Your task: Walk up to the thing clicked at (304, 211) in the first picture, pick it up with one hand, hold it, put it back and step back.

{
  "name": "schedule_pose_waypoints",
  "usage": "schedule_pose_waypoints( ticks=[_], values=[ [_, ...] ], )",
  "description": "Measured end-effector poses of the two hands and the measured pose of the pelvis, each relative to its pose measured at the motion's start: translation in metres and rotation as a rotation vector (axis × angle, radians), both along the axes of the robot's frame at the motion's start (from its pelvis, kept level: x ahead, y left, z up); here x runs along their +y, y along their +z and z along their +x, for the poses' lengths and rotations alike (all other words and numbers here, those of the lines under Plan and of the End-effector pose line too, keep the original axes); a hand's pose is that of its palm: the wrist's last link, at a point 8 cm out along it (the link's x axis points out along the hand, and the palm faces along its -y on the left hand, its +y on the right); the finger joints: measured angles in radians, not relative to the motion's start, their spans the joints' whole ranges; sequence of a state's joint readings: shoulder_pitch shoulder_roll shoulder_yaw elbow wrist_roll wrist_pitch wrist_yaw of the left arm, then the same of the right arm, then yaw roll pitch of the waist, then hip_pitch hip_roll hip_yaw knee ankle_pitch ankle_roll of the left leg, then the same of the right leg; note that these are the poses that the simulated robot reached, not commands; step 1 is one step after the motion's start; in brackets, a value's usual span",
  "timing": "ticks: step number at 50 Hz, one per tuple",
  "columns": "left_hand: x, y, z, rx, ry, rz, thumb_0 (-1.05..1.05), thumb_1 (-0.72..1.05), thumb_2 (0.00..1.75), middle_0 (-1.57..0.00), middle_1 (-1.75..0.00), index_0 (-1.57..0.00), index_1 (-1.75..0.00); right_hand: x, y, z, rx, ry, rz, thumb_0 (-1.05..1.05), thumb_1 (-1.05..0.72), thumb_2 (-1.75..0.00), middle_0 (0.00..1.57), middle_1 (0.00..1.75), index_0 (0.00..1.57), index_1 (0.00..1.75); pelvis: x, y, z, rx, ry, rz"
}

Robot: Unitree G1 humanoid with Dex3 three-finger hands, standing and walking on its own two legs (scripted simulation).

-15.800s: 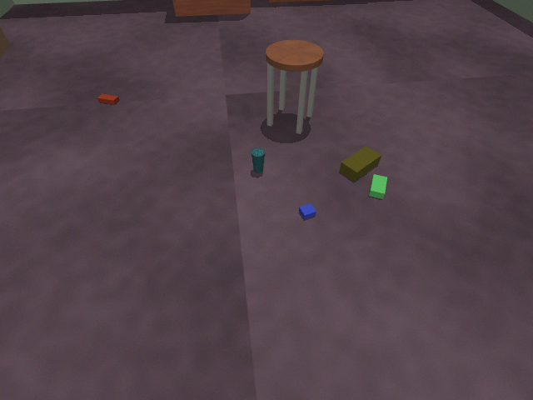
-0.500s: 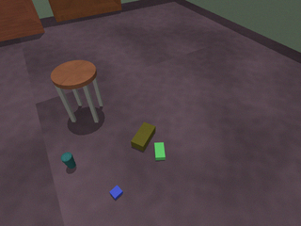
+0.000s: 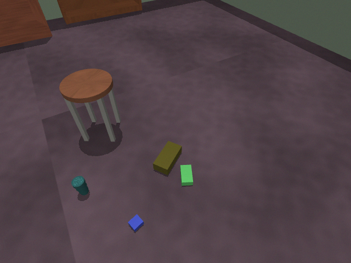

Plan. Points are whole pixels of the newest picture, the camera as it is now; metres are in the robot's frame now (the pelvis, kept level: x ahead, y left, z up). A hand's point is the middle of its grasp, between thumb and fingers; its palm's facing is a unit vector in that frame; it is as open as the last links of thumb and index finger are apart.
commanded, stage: stand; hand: left
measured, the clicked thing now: (136, 222) +0.50 +0.22 -0.77
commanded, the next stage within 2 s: walk up in 0.28 s
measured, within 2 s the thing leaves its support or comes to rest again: neither
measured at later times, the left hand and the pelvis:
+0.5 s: hand out of the picture +0.08 +0.28 -0.17, palm faces -0.02 -0.93 -0.35, open 7.4 cm; pelvis +0.03 +0.01 -0.01, yaw -1 degrees
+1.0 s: hand (78, 256) +0.21 +0.26 -0.16, palm faces -0.05 -0.94 -0.32, open 7.4 cm; pelvis +0.08 +0.03 -0.02, yaw -2 degrees
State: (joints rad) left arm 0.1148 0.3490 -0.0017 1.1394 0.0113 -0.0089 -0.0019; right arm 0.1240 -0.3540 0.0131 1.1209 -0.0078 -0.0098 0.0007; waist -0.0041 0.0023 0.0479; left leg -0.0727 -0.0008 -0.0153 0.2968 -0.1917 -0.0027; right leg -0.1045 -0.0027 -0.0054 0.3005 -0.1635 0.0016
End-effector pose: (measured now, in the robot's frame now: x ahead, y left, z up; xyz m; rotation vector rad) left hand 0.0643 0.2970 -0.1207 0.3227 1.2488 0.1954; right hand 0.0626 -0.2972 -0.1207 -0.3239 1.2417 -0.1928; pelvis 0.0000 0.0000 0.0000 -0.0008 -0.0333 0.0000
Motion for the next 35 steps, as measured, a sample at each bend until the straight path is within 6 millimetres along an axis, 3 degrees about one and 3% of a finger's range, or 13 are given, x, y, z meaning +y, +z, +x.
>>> schedule_pose_waypoints(
  ticks=[16, 26, 30, 35],
  values=[
    [0.001, -0.001, 0.003, -0.007, -0.001, -0.007, 0.01, 0.91, 0.89, -0.21, -0.3, -0.2, -0.3, -0.001, 0.0, 0.003, -0.005, 0.003, -0.002, 0.01, -0.91, -0.9, 0.2, 0.3, 0.2, 0.3, 0.001, -0.001, 0.003, 0.001, -0.004, 0.0],
    [0.025, -0.008, 0.008, 0.008, 0.014, 0.013, 0.01, 0.9, 0.89, -0.21, -0.3, -0.2, -0.3, 0.002, -0.004, 0.008, 0.005, -0.012, -0.025, 0.01, -0.91, -0.9, 0.2, 0.3, 0.2, 0.3, 0.014, -0.011, 0.03, 0.005, -0.018, 0.0],
    [0.03, -0.009, 0.025, 0.028, -0.001, 0.026, 0.01, 0.91, 0.89, -0.21, -0.3, -0.2, -0.3, 0.006, -0.003, 0.012, -0.001, -0.032, -0.021, 0.01, -0.91, -0.9, 0.2, 0.3, 0.2, 0.3, 0.016, -0.012, 0.039, -0.002, -0.028, 0.0],
    [0.022, -0.006, 0.065, -0.026, -0.048, 0.037, 0.01, 0.91, 0.89, -0.2, -0.3, -0.2, -0.3, 0.002, -0.009, 0.012, 0.031, -0.056, -0.017, 0.01, -0.91, -0.9, 0.21, 0.3, 0.21, 0.3, 0.01, -0.014, 0.051, -0.015, -0.022, -0.002]
  ],
)
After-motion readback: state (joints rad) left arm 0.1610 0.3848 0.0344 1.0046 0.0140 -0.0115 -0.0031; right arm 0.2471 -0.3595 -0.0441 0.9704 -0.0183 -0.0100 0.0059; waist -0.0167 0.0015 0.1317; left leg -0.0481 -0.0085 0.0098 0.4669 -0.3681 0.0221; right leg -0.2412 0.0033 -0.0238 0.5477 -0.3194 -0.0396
